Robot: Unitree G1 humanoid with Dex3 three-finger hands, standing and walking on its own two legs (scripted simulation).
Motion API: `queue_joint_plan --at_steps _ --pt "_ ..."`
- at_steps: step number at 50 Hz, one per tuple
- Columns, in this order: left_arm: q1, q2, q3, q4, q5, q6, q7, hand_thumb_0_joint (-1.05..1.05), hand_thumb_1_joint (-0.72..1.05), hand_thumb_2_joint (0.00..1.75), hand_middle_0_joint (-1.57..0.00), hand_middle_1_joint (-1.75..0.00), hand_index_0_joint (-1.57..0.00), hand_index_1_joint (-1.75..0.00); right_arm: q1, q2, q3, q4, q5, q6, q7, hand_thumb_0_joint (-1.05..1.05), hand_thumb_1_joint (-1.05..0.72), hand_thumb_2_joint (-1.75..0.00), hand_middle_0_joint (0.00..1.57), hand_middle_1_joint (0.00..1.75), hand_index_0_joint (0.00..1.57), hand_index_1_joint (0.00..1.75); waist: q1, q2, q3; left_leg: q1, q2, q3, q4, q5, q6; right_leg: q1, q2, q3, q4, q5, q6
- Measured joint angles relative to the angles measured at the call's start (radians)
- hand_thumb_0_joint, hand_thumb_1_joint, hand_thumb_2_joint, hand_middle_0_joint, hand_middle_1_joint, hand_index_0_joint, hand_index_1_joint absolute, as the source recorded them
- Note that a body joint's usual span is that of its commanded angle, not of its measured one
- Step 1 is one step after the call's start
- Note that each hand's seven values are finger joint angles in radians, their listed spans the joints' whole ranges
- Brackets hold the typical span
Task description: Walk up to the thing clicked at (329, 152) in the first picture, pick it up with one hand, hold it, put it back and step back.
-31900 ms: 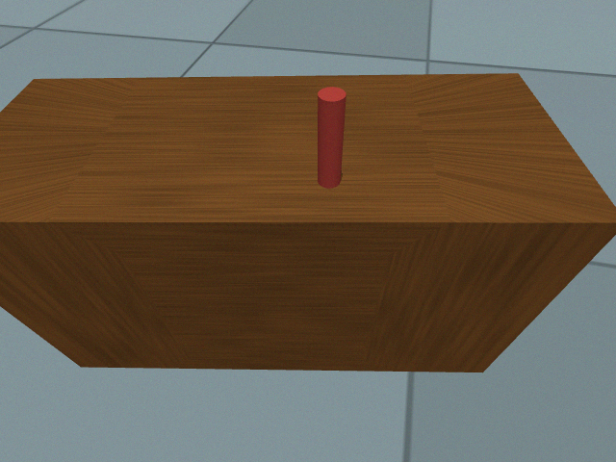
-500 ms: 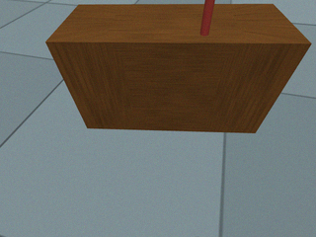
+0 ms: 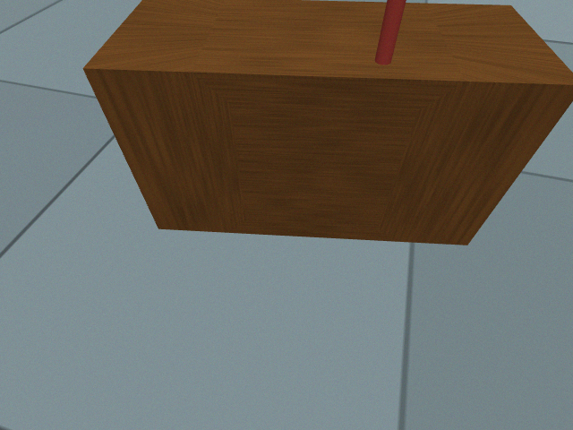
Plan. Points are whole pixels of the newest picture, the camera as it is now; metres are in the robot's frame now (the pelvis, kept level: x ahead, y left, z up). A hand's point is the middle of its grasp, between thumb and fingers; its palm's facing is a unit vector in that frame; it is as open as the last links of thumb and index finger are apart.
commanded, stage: step back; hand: right
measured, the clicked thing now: (390, 26) +1.05 -0.25 +0.08
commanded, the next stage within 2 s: stand in 0.24 s
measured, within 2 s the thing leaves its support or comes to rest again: neither
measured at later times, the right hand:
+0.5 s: hand out of the picture +0.12 -0.24 -0.13, palm faces +0.00 +0.94 -0.35, open 7.3 cm
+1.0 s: hand out of the picture +0.06 -0.25 -0.14, palm faces -0.01 +0.95 -0.33, open 7.4 cm
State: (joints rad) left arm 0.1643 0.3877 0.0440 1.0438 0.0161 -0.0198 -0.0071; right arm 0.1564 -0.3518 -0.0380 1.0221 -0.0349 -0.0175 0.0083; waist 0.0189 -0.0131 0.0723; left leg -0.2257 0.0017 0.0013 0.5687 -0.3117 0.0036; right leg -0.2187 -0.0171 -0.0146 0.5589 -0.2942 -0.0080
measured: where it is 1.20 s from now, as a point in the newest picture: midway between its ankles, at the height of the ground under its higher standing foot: outside the picture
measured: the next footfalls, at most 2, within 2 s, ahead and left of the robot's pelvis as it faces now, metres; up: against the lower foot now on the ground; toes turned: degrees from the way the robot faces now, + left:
none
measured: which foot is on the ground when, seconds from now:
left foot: down 0.00-1.00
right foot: down 0.00-1.00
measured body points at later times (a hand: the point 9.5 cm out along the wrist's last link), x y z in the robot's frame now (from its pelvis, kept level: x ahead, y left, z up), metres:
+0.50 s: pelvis +0.01 +0.01 +0.02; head +0.03 +0.01 +0.46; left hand +0.12 +0.30 -0.11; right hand +0.12 -0.29 -0.11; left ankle +0.00 +0.12 -0.73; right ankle -0.01 -0.12 -0.73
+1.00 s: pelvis -0.01 +0.00 +0.02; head +0.00 +0.00 +0.47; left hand +0.06 +0.30 -0.12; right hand +0.06 -0.30 -0.12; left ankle +0.00 +0.12 -0.73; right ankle -0.01 -0.12 -0.73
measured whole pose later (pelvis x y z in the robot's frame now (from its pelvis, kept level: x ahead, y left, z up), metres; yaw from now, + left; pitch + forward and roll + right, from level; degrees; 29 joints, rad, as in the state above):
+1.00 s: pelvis -0.01 +0.00 +0.02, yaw +0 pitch -2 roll +0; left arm 0.12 0.35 0.00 1.16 0.01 -0.02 -0.01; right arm 0.11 -0.34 -0.01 1.16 -0.01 -0.01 0.01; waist 0.00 0.00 0.05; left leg -0.11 0.00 0.01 0.30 -0.16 0.00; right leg -0.11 -0.01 -0.01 0.30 -0.16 0.01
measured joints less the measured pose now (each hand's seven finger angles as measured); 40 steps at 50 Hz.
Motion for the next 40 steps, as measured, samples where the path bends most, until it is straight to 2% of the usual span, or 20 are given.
queue_joint_plan --at_steps 3,13,17,26,40 --pt "-0.011 -0.008 -0.004 0.001 0.003 -0.015 0.001 0.0 0.91 0.9 -0.21 -0.3 -0.2 -0.29 -0.021 0.003 0.003 0.004 0.014 0.011 -0.005 0.0 -0.9 -0.9 0.2 0.3 0.2 0.3 -0.005 0.026 -0.003 0.003 0.016 -0.009 0.008 -0.014 -0.006 0.019 0.015 -0.009 -0.022 -0.01 0.008" --pt "-0.078 -0.01 -0.014 -0.004 -0.005 -0.012 0.012 0.0 0.91 0.9 -0.21 -0.3 -0.2 -0.3 -0.082 0.007 0.006 0.025 0.02 0.005 -0.01 0.0 -0.91 -0.9 0.2 0.3 0.2 0.3 -0.001 0.024 -0.003 0.035 -0.004 0.007 -0.005 -0.028 0.005 0.031 -0.005 0.006 0.002 -0.046 0.02" --pt "-0.102 -0.019 -0.026 0.016 -0.014 0.001 0.012 0.0 0.91 0.9 -0.21 -0.3 -0.2 -0.29 -0.099 0.011 0.019 0.037 0.024 0.002 -0.011 0.0 -0.91 -0.9 0.2 0.3 0.2 0.3 -0.007 0.016 0.001 0.074 -0.006 0.01 -0.077 0.009 0.006 0.069 -0.007 0.008 -0.068 -0.008 0.024" --pt "-0.118 -0.042 -0.042 0.06 -0.009 0.005 0.001 0.0 0.91 0.9 -0.21 -0.3 -0.2 -0.3 -0.115 0.011 0.028 0.071 0.027 0.002 -0.009 0.0 -0.9 -0.9 0.2 0.3 0.2 0.3 -0.018 0.002 0.003 0.133 -0.004 0.015 -0.218 0.097 0.002 0.123 -0.004 0.013 -0.206 0.079 0.025" --pt "-0.069 -0.04 -0.045 0.107 -0.003 0.001 -0.004 0.0 0.91 0.9 -0.21 -0.3 -0.2 -0.3 -0.071 0.008 0.027 0.123 0.022 0.006 -0.001 0.0 -0.91 -0.9 0.2 0.3 0.2 0.3 -0.021 0.011 -0.018 0.135 0.0 0.012 -0.274 0.149 -0.003 0.125 0.001 0.009 -0.259 0.129 0.02"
